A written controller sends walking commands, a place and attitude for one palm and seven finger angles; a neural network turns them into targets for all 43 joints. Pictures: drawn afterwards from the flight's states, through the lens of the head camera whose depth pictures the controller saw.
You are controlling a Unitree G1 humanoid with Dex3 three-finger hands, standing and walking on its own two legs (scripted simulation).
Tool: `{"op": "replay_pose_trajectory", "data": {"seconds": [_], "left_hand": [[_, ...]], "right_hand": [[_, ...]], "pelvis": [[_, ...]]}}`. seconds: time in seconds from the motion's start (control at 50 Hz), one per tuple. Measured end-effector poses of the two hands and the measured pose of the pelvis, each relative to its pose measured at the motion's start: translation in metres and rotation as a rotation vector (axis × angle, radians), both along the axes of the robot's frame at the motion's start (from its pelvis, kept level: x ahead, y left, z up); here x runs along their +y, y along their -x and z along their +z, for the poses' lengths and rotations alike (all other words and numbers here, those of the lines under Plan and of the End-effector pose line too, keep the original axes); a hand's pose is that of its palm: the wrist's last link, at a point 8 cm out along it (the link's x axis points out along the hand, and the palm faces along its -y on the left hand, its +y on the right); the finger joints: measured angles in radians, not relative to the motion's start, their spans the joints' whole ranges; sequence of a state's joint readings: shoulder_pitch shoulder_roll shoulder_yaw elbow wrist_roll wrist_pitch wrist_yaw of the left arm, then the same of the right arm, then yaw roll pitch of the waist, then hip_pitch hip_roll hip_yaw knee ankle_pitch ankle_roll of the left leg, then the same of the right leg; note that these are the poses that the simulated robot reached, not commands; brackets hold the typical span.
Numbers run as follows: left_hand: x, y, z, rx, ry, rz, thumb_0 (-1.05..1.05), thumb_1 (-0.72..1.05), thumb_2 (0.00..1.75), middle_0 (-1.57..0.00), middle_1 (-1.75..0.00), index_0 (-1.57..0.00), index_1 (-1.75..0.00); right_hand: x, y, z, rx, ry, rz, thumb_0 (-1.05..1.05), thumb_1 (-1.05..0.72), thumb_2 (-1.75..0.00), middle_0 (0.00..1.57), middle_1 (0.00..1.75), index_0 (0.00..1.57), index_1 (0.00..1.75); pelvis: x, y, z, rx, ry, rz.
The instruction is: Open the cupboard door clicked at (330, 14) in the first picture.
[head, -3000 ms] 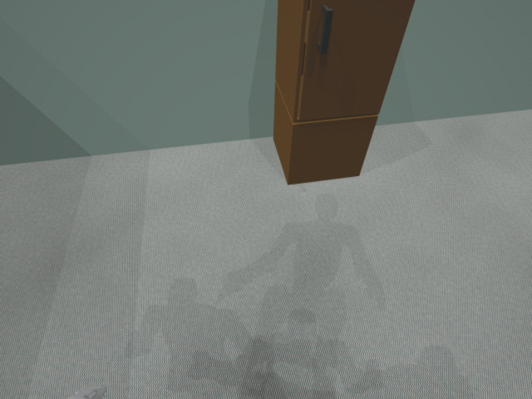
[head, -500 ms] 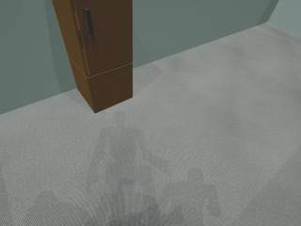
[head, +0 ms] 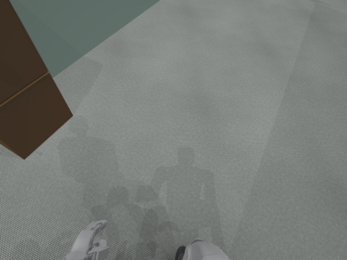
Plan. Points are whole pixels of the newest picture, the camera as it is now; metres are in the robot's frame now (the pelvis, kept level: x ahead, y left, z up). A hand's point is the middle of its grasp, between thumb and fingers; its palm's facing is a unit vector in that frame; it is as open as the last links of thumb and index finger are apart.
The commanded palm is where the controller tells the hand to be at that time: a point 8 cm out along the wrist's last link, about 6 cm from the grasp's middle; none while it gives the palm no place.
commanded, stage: walk to a spot facing it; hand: left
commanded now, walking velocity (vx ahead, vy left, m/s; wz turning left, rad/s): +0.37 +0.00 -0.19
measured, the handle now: out of the picture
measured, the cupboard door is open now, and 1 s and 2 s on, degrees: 0 0 0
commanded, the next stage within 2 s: turn to face it in 0.86 s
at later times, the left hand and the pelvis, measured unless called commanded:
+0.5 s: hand (85, 240) +0.19 +0.23 -0.16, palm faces -0.03 -0.99 -0.15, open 7.4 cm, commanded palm none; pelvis +0.22 +0.04 +0.02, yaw -8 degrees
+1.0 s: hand (141, 120) +0.58 +0.10 -0.15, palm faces -0.32 -0.92 -0.24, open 7.3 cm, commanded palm none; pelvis +0.41 -0.05 +0.00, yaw -19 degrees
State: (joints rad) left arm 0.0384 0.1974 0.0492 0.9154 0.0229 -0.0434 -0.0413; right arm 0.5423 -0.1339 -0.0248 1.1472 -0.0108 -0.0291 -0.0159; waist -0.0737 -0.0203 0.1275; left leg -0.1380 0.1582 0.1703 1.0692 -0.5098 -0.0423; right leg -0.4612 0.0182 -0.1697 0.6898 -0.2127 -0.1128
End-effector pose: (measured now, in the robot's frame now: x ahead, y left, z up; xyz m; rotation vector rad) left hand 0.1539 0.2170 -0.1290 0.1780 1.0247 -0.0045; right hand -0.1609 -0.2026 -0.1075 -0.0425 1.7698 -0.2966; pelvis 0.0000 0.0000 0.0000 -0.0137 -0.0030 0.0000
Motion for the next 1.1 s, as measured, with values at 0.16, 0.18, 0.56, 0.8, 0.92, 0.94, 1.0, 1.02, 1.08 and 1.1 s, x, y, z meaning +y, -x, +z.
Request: {"op": "replay_pose_trajectory", "data": {"seconds": [0.16,0.18,0.56,0.8,0.92,0.94,1.0,1.02,1.08,1.1], "left_hand": [[0.009,-0.017,0.021,0.085,-0.063,0.056,-0.02,0.95,0.9,-0.2,-0.3,-0.2,-0.3],[0.013,-0.019,0.023,0.095,-0.073,0.058,-0.02,0.95,0.9,-0.2,-0.3,-0.2,-0.3],[0.06,-0.067,0.003,0.43,-0.027,0.087,0.01,0.91,0.9,-0.19,-0.3,-0.2,-0.29],[0.026,-0.255,0.017,0.312,-0.066,-0.064,0.02,0.94,0.9,-0.19,-0.3,-0.2,-0.29],[-0.027,-0.376,0.013,0.2,-0.114,-0.203,0.01,0.93,0.9,-0.19,-0.3,-0.19,-0.29],[-0.038,-0.395,0.01,0.164,-0.118,-0.217,0.01,0.93,0.9,-0.19,-0.3,-0.19,-0.29],[-0.064,-0.433,0.01,0.084,-0.115,-0.226,0.01,0.92,0.9,-0.19,-0.3,-0.2,-0.29],[-0.071,-0.44,0.012,0.075,-0.111,-0.225,0.01,0.92,0.9,-0.19,-0.3,-0.2,-0.29],[-0.09,-0.453,0.021,0.074,-0.1,-0.229,0.0,0.92,0.9,-0.19,-0.3,-0.2,-0.29],[-0.096,-0.456,0.023,0.077,-0.093,-0.231,0.0,0.92,0.9,-0.19,-0.3,-0.2,-0.29]], "right_hand": [[-0.024,-0.189,-0.006,-0.379,0.032,0.06,0.0,-0.91,-0.9,0.2,0.3,0.2,0.3],[-0.024,-0.213,-0.005,-0.425,0.031,0.07,0.0,-0.91,-0.9,0.2,0.3,0.2,0.3],[0.014,-0.446,0.017,-0.66,0.101,0.127,0.0,-0.91,-0.9,0.2,0.3,0.2,0.3],[0.024,-0.376,0.006,-0.28,0.061,-0.139,0.0,-0.93,-0.9,0.2,0.3,0.2,0.3],[0.026,-0.368,-0.01,-0.132,-0.015,-0.272,0.0,-0.91,-0.9,0.2,0.3,0.2,0.3],[0.023,-0.371,-0.016,-0.111,-0.032,-0.286,0.0,-0.91,-0.9,0.2,0.3,0.2,0.3],[0.003,-0.397,-0.026,-0.106,-0.047,-0.301,0.0,-0.91,-0.9,0.2,0.3,0.2,0.3],[-0.007,-0.412,-0.027,-0.13,-0.037,-0.296,0.0,-0.91,-0.9,0.2,0.3,0.2,0.3],[-0.038,-0.467,-0.024,-0.239,0.005,-0.262,0.0,-0.91,-0.9,0.2,0.3,0.2,0.3],[-0.048,-0.487,-0.023,-0.279,0.018,-0.249,0.0,-0.91,-0.9,0.2,0.3,0.2,0.3]], "pelvis": [[-0.004,-0.062,0.024,0.0,0.004,-0.043],[-0.003,-0.07,0.026,0.002,0.004,-0.049],[0.047,-0.239,0.027,-0.032,-0.002,-0.159],[0.022,-0.333,0.033,-0.011,-0.019,-0.261],[-0.019,-0.387,0.016,-0.008,-0.02,-0.321],[-0.029,-0.396,0.009,-0.01,-0.025,-0.325],[-0.048,-0.415,0.003,-0.015,-0.02,-0.337],[-0.053,-0.421,0.006,-0.019,-0.019,-0.337],[-0.062,-0.438,0.016,-0.017,-0.011,-0.328],[-0.065,-0.443,0.019,-0.015,-0.01,-0.321]]}}
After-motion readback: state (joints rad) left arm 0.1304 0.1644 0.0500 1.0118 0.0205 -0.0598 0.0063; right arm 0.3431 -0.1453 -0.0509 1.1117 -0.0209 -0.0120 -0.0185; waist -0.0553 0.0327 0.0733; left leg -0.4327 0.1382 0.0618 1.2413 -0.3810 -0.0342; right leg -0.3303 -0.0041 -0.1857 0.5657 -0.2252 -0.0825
